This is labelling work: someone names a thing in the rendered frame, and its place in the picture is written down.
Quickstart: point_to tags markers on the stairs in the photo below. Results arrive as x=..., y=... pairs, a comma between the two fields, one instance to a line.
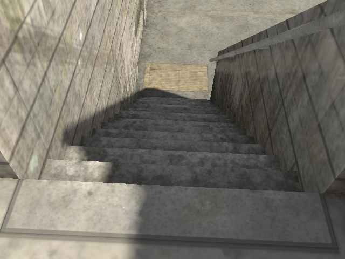
x=172, y=142

